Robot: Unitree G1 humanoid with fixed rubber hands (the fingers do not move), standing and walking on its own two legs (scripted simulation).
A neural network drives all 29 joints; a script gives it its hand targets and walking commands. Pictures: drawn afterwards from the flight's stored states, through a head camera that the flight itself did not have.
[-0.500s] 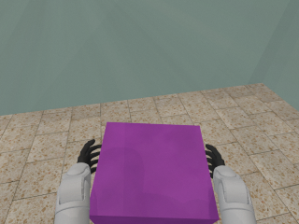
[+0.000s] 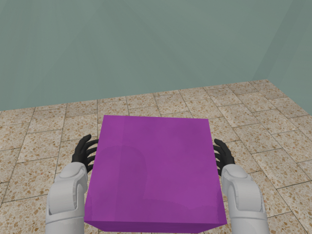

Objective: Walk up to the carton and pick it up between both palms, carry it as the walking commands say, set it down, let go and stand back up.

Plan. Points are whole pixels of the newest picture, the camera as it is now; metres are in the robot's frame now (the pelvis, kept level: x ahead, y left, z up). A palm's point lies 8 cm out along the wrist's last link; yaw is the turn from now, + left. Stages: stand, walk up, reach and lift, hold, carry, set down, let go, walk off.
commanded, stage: carry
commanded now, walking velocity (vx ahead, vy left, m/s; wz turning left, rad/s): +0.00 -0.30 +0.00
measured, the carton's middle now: (153, 177) +0.28 +0.02 +0.00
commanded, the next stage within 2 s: none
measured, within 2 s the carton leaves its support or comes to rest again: neither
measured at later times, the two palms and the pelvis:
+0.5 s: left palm (96, 183) +0.21 +0.14 +0.10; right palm (258, 180) +0.23 -0.22 +0.09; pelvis -0.02 -0.05 +0.00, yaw +3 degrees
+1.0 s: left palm (88, 191) +0.20 +0.15 +0.10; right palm (255, 191) +0.21 -0.21 +0.08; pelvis -0.04 -0.03 +0.00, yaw +3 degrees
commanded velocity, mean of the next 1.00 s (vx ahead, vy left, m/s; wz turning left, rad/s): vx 0.00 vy -0.01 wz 0.00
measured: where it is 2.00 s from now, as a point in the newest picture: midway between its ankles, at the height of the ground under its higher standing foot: outside the picture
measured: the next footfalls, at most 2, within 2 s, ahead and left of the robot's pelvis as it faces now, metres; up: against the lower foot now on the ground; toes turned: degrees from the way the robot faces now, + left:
left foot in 0.30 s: +0.01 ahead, +0.08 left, +0.00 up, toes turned +9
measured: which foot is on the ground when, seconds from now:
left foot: down 0.00-0.06, up 0.08-0.28, down 0.30-1.00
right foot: down 0.00-1.00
